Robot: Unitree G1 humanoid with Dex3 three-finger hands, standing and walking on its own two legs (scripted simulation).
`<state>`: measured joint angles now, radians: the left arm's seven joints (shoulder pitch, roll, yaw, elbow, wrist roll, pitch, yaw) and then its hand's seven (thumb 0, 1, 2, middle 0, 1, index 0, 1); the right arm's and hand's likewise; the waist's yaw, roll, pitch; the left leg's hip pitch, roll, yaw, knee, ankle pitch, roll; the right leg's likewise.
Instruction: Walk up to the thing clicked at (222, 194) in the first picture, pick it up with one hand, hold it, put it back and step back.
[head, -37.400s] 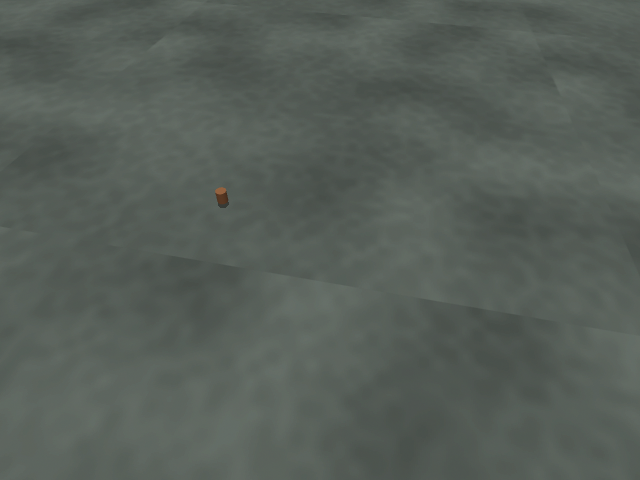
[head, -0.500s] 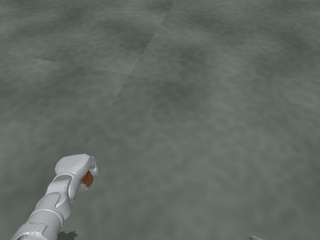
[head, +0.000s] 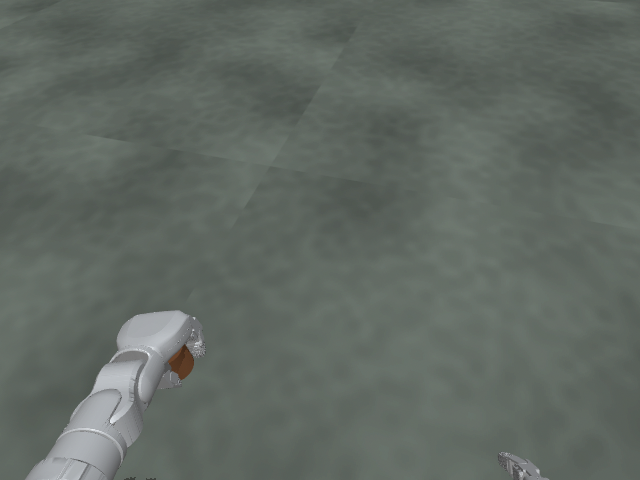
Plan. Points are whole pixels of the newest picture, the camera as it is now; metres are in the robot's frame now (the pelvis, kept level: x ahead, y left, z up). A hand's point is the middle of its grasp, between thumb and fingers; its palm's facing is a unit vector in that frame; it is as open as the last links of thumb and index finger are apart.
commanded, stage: hold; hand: left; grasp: from above
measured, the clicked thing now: (171, 357) +0.33 +0.23 -0.06
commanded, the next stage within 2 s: crouch in 1.24 s
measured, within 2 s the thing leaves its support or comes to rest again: neither
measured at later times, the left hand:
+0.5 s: hand (165, 371) +0.29 +0.21 -0.02, palm faces -0.44 -0.06 -0.90, open 6.5 cm
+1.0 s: hand (164, 367) +0.29 +0.21 -0.01, palm faces -0.44 -0.07 -0.90, open 6.5 cm
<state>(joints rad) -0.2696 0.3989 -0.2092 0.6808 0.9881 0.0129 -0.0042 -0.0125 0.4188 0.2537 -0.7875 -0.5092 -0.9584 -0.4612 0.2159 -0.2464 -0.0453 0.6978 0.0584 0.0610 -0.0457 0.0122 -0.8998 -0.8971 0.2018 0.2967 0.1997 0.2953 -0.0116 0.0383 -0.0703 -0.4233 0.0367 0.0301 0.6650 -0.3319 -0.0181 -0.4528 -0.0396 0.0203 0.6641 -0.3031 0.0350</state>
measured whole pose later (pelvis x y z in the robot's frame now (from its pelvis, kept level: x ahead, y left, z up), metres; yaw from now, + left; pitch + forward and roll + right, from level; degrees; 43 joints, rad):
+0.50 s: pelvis -0.01 +0.00 +0.01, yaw +0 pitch +3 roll +1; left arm -0.23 0.40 -0.21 0.59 0.98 0.01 -0.05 -0.01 0.45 0.22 -0.76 -0.53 -0.94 -0.47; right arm 0.19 -0.25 -0.03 0.68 0.07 0.06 -0.06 0.01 -0.91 -0.90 0.20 0.30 0.20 0.30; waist 0.00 0.05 -0.04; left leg -0.35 0.03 0.04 0.59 -0.29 -0.02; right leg -0.39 -0.04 0.02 0.61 -0.27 0.03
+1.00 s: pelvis +0.00 -0.01 +0.01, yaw +0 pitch +2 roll +1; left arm -0.22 0.40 -0.21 0.55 0.97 0.02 -0.08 -0.01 0.45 0.23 -0.75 -0.54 -0.93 -0.49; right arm 0.17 -0.25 -0.03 0.68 0.07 0.07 -0.06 0.01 -0.91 -0.90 0.20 0.30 0.20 0.30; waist 0.01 0.05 -0.03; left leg -0.28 0.04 0.04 0.52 -0.26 -0.02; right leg -0.33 -0.04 0.02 0.55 -0.25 0.03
